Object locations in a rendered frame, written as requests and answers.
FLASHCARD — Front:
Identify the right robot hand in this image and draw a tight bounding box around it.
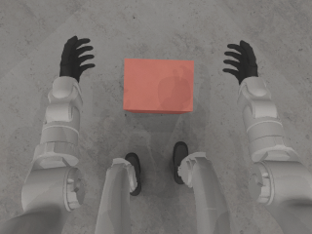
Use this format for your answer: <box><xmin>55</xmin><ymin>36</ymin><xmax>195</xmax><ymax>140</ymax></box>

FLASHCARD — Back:
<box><xmin>222</xmin><ymin>40</ymin><xmax>258</xmax><ymax>86</ymax></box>

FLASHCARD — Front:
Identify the robot shin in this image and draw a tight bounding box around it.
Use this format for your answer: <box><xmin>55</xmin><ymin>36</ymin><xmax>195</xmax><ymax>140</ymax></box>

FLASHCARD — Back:
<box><xmin>106</xmin><ymin>158</ymin><xmax>137</xmax><ymax>190</ymax></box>
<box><xmin>177</xmin><ymin>152</ymin><xmax>214</xmax><ymax>182</ymax></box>

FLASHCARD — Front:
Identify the carton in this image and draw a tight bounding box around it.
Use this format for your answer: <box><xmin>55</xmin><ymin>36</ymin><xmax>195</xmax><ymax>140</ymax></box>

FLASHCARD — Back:
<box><xmin>123</xmin><ymin>58</ymin><xmax>194</xmax><ymax>114</ymax></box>

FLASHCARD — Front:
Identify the robot left shin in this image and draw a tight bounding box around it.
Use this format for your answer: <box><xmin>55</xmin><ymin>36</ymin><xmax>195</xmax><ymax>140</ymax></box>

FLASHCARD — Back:
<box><xmin>106</xmin><ymin>158</ymin><xmax>137</xmax><ymax>190</ymax></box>

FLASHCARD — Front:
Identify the left robot hand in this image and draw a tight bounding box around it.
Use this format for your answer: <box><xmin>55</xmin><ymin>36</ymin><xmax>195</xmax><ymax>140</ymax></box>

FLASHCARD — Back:
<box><xmin>59</xmin><ymin>35</ymin><xmax>96</xmax><ymax>83</ymax></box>

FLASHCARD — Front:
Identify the robot right shin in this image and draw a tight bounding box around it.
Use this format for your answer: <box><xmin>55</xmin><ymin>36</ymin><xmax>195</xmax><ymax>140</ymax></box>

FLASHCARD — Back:
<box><xmin>177</xmin><ymin>152</ymin><xmax>214</xmax><ymax>182</ymax></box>

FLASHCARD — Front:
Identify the robot right upper arm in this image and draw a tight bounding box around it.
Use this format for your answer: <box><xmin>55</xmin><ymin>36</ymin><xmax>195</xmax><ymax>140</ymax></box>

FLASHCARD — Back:
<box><xmin>248</xmin><ymin>160</ymin><xmax>312</xmax><ymax>234</ymax></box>

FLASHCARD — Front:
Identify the robot left upper arm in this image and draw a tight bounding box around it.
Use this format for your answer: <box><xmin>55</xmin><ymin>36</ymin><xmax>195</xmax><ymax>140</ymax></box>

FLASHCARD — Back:
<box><xmin>0</xmin><ymin>166</ymin><xmax>85</xmax><ymax>234</ymax></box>

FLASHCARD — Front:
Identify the robot right forearm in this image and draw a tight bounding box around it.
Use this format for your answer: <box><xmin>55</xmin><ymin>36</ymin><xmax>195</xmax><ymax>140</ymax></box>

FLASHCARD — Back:
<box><xmin>237</xmin><ymin>76</ymin><xmax>312</xmax><ymax>177</ymax></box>

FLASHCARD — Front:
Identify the robot left forearm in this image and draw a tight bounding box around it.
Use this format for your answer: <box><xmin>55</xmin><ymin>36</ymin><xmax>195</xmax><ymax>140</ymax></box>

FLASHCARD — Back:
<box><xmin>21</xmin><ymin>76</ymin><xmax>83</xmax><ymax>210</ymax></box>

